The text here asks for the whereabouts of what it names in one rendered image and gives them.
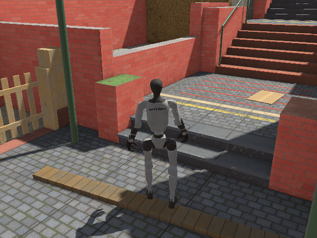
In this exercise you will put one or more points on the robot left upper arm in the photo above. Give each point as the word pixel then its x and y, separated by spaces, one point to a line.
pixel 139 114

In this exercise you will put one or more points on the right robot thigh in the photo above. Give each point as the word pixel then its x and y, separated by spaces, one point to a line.
pixel 172 154

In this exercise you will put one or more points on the robot left hand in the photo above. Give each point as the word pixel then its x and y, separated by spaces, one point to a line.
pixel 129 145

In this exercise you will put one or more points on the robot right upper arm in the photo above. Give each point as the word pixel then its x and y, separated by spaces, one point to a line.
pixel 173 105

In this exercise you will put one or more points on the right robot forearm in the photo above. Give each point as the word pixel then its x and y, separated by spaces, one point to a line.
pixel 182 128

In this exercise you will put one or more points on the robot right hand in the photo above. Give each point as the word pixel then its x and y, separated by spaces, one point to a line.
pixel 181 136

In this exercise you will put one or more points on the left robot forearm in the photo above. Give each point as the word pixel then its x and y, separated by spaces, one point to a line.
pixel 133 133

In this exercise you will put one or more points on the left robot foot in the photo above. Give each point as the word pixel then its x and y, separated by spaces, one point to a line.
pixel 149 195

